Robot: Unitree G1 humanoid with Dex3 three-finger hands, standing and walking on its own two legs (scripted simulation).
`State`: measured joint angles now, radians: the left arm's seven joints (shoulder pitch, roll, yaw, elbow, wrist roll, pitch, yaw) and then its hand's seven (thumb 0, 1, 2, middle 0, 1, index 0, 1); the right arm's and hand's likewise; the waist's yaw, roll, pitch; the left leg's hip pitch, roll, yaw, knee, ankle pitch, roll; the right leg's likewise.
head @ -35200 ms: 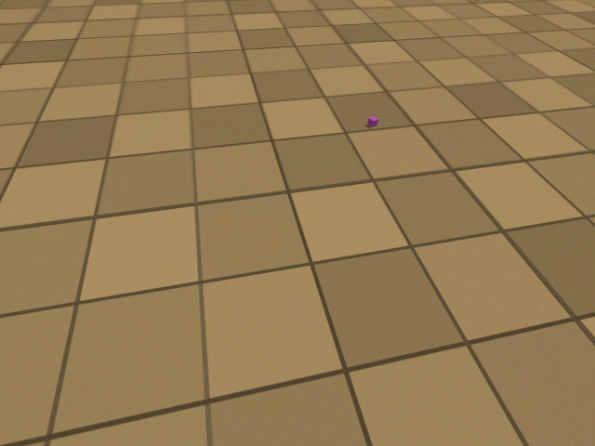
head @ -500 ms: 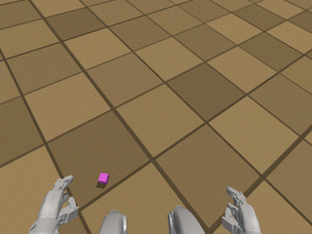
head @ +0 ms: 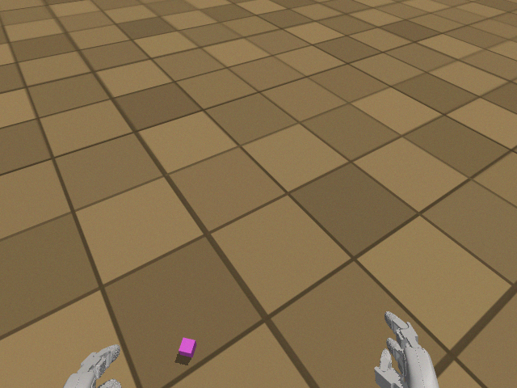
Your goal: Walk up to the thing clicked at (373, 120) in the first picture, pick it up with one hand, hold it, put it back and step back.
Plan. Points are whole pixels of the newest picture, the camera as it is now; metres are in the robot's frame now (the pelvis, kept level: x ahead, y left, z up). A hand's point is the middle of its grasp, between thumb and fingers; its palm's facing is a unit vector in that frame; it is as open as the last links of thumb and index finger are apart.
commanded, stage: home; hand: left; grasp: from above
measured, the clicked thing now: (187, 347) +0.44 +0.20 -0.70
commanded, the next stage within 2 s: stand in 1.82 s
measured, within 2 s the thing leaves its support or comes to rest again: neither
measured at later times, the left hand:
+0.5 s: hand out of the picture +0.16 +0.18 -0.05, palm faces +0.04 -0.98 -0.19, open 7.4 cm
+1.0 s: hand out of the picture +0.16 +0.18 -0.05, palm faces +0.04 -0.98 -0.20, open 7.4 cm
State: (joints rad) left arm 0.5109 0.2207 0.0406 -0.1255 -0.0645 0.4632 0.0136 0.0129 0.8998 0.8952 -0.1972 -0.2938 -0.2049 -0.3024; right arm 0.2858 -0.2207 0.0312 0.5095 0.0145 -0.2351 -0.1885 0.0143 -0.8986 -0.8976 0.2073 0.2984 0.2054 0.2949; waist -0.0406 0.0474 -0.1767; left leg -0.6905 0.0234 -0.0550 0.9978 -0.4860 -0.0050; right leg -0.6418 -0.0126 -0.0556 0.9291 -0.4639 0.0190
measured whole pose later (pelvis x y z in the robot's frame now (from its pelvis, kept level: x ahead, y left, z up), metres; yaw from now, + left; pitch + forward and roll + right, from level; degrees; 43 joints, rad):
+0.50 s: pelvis +0.00 +0.00 +0.00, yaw +0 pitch +10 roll -3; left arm 0.50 0.22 0.04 -0.12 -0.06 0.45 0.01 0.01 0.90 0.90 -0.20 -0.29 -0.20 -0.30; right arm 0.31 -0.22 0.03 0.54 0.01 -0.24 -0.19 0.02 -0.90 -0.90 0.21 0.30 0.21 0.30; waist -0.04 0.04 -0.15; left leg -0.69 0.03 -0.05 1.00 -0.48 0.00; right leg -0.64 -0.01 -0.05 0.93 -0.46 0.02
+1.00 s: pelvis +0.00 +0.00 +0.00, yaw +0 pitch +10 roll -3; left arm 0.50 0.23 0.03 -0.14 -0.06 0.45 0.01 0.01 0.90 0.90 -0.20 -0.29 -0.21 -0.30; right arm 0.30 -0.22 0.03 0.54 0.01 -0.25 -0.19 0.02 -0.90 -0.90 0.21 0.30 0.21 0.29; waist -0.04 0.04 -0.16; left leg -0.69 0.03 -0.05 1.01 -0.49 -0.01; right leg -0.65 -0.01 -0.05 0.94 -0.46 0.02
